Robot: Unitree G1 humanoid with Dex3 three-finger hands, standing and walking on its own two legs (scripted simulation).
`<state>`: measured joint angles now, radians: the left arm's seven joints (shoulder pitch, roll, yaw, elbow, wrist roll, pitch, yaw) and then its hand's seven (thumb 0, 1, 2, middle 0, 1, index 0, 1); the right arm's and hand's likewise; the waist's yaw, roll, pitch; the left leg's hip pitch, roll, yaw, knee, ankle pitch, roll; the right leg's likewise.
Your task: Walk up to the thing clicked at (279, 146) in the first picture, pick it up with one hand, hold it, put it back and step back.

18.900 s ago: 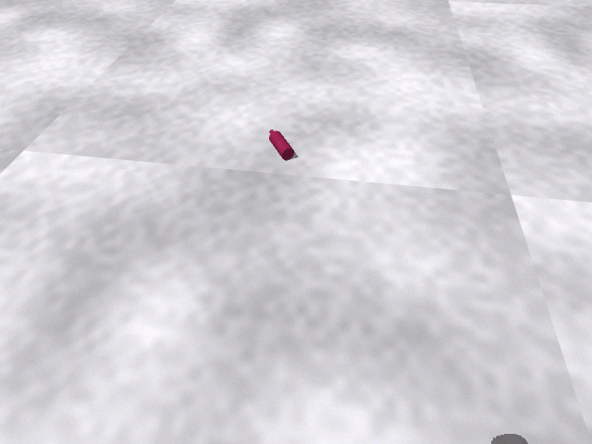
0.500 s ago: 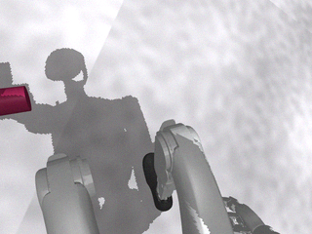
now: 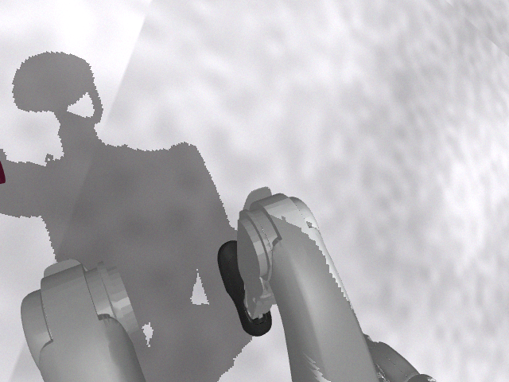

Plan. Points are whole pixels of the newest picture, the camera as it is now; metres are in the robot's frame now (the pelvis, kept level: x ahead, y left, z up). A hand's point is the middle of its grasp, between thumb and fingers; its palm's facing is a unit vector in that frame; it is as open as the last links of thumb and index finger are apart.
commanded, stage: rest palm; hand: left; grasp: from above
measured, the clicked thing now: out of the picture +0.47 +0.34 -0.27
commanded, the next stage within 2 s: close in 0.10 s
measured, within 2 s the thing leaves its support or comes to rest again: neither
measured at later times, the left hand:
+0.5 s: hand out of the picture +0.45 +0.31 -0.24, palm faces -0.44 -0.11 -0.89, open 12.7 cm
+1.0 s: hand out of the picture +0.44 +0.31 -0.25, palm faces -0.47 -0.14 -0.87, open 11.9 cm
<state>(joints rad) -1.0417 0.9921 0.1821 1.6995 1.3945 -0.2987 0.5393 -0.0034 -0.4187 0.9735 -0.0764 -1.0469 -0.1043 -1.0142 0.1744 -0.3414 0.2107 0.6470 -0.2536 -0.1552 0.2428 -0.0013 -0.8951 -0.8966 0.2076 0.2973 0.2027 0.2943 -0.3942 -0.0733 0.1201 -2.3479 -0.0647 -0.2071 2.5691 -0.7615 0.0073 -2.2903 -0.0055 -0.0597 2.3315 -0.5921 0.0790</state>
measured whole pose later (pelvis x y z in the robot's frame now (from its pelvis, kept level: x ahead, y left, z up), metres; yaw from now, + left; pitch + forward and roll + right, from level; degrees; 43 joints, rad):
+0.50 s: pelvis +0.00 +0.01 +0.00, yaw -1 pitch +28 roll -16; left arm -1.09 1.01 0.11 1.80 1.44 -0.28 0.64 0.00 -0.33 1.03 -0.16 -1.06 -0.17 -1.04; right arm 0.13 -0.35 0.27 0.63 -0.28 -0.22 0.29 0.00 -0.89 -0.90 0.21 0.30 0.20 0.29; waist -0.42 -0.10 0.11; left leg -2.34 -0.06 -0.22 2.60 -0.76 0.03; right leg -2.27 0.01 -0.07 2.33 -0.58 0.07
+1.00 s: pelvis -0.01 +0.00 +0.00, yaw -2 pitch +27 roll -16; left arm -1.05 1.04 0.12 1.73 1.39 -0.33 0.58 0.00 -0.21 0.93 -0.26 -1.00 -0.27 -0.97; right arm 0.15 -0.37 0.28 0.61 -0.26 -0.19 0.27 0.00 -0.90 -0.90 0.21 0.30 0.20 0.29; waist -0.40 -0.12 0.16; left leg -2.32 -0.06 -0.25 2.59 -0.76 0.00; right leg -2.25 0.01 -0.09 2.32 -0.57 0.08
